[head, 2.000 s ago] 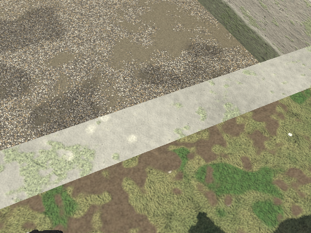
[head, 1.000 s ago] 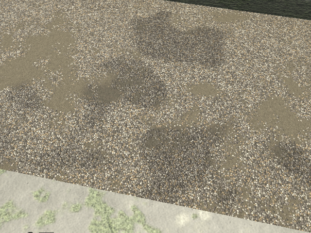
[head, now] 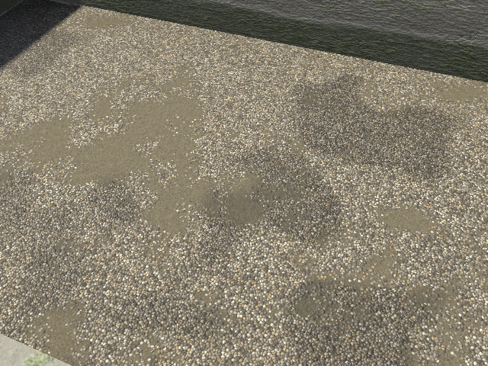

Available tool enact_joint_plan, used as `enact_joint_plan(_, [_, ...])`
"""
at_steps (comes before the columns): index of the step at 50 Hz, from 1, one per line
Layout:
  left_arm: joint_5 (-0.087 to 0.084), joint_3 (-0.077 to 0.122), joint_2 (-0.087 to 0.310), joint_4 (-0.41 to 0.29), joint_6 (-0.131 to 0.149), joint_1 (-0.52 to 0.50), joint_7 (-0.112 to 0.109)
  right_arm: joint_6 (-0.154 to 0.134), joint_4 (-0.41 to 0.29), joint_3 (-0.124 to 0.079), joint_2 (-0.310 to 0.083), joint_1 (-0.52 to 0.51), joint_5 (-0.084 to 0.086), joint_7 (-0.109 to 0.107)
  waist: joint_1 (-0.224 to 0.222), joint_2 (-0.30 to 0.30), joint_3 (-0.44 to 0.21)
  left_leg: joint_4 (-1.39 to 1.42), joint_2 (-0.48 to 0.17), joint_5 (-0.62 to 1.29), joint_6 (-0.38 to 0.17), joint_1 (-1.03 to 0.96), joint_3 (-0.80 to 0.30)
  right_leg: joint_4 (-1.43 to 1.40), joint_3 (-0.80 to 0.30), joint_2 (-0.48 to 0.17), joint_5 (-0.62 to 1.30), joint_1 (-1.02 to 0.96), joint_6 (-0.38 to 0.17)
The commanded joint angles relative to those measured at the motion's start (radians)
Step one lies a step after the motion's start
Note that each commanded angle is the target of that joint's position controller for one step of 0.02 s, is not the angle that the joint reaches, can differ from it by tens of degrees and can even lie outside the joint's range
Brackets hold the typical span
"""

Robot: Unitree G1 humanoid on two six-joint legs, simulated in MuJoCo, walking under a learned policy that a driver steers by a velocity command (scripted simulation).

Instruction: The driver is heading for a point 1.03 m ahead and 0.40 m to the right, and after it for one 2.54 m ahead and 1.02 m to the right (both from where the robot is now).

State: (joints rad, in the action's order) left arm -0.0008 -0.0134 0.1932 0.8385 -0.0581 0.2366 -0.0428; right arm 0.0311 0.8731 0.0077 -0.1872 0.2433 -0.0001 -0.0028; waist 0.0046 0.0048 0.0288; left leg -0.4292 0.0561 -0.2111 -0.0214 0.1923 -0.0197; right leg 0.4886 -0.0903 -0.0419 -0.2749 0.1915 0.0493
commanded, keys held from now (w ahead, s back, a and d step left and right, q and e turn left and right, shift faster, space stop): no key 0.60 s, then w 0.40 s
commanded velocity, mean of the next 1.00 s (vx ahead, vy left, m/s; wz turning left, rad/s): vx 0.12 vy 0.00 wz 0.00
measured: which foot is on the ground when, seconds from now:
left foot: down 0.00-1.00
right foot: down 0.00-1.00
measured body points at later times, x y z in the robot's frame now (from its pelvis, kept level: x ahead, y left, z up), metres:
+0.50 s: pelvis +0.02 -0.03 +0.01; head +0.03 -0.04 +0.46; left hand +0.06 +0.22 -0.14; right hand +0.11 -0.29 -0.12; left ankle +0.01 +0.11 -0.74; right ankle +0.00 -0.15 -0.74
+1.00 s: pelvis +0.06 -0.01 +0.00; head +0.06 +0.00 +0.45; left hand +0.10 +0.24 -0.15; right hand +0.15 -0.26 -0.13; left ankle +0.01 +0.11 -0.74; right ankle +0.00 -0.15 -0.74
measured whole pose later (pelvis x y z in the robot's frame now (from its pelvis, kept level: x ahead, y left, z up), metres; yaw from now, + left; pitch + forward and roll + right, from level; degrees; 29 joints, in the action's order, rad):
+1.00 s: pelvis +0.06 -0.01 +0.00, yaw -1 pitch -1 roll +0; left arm 0.03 -0.04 0.23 0.88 -0.05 0.31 -0.08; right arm 0.03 0.81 0.07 -0.24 0.24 0.00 -0.04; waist -0.01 -0.02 0.02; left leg -0.50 0.01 -0.34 -0.01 0.15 -0.02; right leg 0.51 -0.10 0.01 -0.36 0.13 0.00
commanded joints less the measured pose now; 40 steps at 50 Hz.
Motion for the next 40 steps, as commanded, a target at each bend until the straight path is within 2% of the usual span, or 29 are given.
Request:
enact_joint_plan(1, [-0.01, 0.017, 0.11, -0.013, 0.029, 0.032, -0.002, -0.005, -0.048, -0.024, -0.107, 0.008, -0.006, -0.016, 0.0, -0.07, 0.002, 0.094, -0.071, 0.121, 0.001, -0.052, -0.087, -0.106, -0.035, -0.022, 0.219, 0.02, -0.068])
enact_joint_plan(5, [-0.008, 0.012, 0.11, -0.001, 0.024, 0.032, 0.002, 0.0, -0.039, -0.021, -0.115, 0.006, 0.003, -0.017, -0.005, -0.044, -0.019, 0.093, -0.073, 0.167, 0.008, -0.072, -0.078, -0.119, -0.038, -0.018, 0.294, -0.028, -0.077])
enact_joint_plan(7, [-0.009, 0.012, 0.114, 0.009, 0.018, 0.041, 0.005, 0.001, -0.04, -0.018, -0.117, 0.0, 0.003, -0.017, -0.005, -0.031, -0.027, 0.095, -0.076, 0.177, 0.012, -0.079, -0.072, -0.125, -0.042, -0.016, 0.328, -0.047, -0.082])
enact_joint_plan(8, [0.006, 0.012, 0.124, 0.008, 0.012, 0.03, 0.0, 0.003, -0.046, -0.018, -0.135, -0.014, -0.005, -0.026, -0.009, -0.031, -0.047, 0.108, -0.082, 0.221, 0.019, -0.095, -0.079, -0.144, -0.047, -0.012, 0.377, -0.063, -0.085])
enact_joint_plan(12, [-0.001, 0.012, 0.13, 0.034, -0.002, 0.048, -0.006, 0.004, -0.043, -0.017, -0.15, -0.011, 0.005, -0.036, -0.013, -0.011, -0.052, 0.115, -0.087, 0.237, 0.032, -0.104, -0.071, -0.165, -0.048, -0.009, 0.415, -0.105, -0.087])
enact_joint_plan(18, [0.002, 0.009, 0.133, 0.066, -0.015, 0.059, -0.011, 0.0, -0.035, -0.014, -0.167, -0.012, 0.002, -0.035, -0.013, -0.014, -0.017, 0.136, -0.095, 0.17, 0.042, -0.077, -0.063, -0.204, -0.053, -0.002, 0.385, -0.114, -0.091])
enact_joint_plan(19, [-0.011, 0.011, 0.144, 0.074, -0.013, 0.059, -0.02, 0.003, -0.033, -0.009, -0.16, -0.017, 0.011, -0.042, -0.005, -0.045, -0.003, 0.159, -0.096, 0.179, 0.044, -0.048, -0.061, -0.206, -0.054, 0.004, 0.439, -0.141, -0.091])
enact_joint_plan(21, [-0.009, 0.011, 0.142, 0.082, -0.013, 0.073, -0.025, 0.002, -0.025, -0.008, -0.175, -0.014, 0.011, -0.045, -0.011, -0.023, -0.014, 0.167, -0.095, 0.177, 0.05, -0.041, -0.054, -0.208, -0.058, 0.0, 0.462, -0.173, -0.092])
enact_joint_plan(30, [-0.003, 0.01, 0.145, 0.12, -0.017, 0.113, -0.028, 0.008, -0.003, 0.006, -0.175, -0.011, 0.005, -0.047, -0.012, -0.011, -0.002, 0.183, -0.1, 0.129, 0.049, -0.038, -0.047, -0.243, -0.049, 0.014, 0.358, -0.158, -0.083])
enact_joint_plan(32, [0.0, 0.007, 0.14, 0.128, -0.017, 0.126, -0.031, 0.012, 0.003, 0.011, -0.171, -0.003, 0.004, -0.051, -0.014, -0.011, -0.014, 0.183, -0.093, 0.032, 0.046, -0.045, -0.035, -0.268, -0.049, 0.02, 0.191, -0.151, -0.088])
enact_joint_plan(34, [-0.003, 0.012, 0.158, 0.121, -0.016, 0.115, -0.038, 0.013, -0.003, 0.013, -0.169, -0.012, 0.004, -0.058, -0.016, -0.029, 0.011, 0.144, -0.073, -0.074, 0.044, -0.026, -0.007, -0.294, -0.067, 0.018, -0.004, -0.109, -0.109])
enact_joint_plan(36, [-0.004, 0.013, 0.164, 0.104, -0.013, 0.087, -0.045, 0.006, -0.023, 0.021, -0.159, -0.03, 0.001, -0.062, -0.012, -0.053, 0.05, 0.098, -0.062, -0.104, 0.044, 0.008, 0.013, -0.308, -0.091, 0.007, -0.099, -0.064, -0.131])
enact_joint_plan(40, [-0.002, 0.013, 0.158, 0.079, -0.008, 0.09, -0.051, -0.019, -0.057, 0.033, -0.156, -0.023, -0.001, -0.055, -0.016, -0.052, 0.061, 0.037, -0.054, -0.064, 0.035, 0.053, 0.028, -0.252, -0.096, 0.004, -0.014, -0.074, -0.149])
